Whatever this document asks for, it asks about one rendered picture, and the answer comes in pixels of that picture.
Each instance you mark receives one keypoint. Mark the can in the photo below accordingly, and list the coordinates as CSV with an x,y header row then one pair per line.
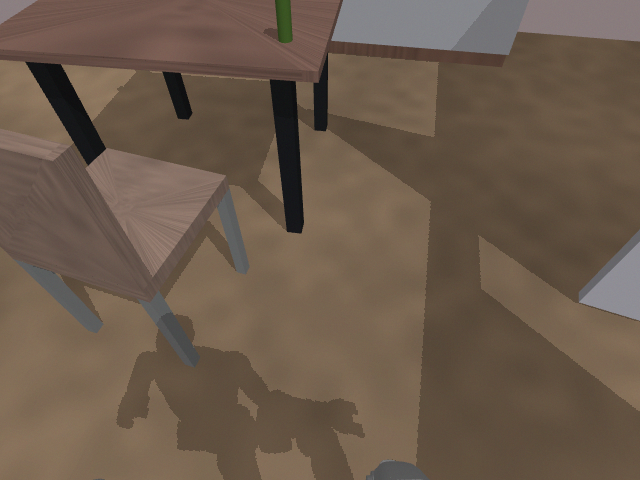
x,y
284,22

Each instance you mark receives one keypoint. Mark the table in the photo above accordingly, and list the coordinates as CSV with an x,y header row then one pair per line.
x,y
235,38

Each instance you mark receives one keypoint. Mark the chair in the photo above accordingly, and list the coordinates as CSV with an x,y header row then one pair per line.
x,y
122,223

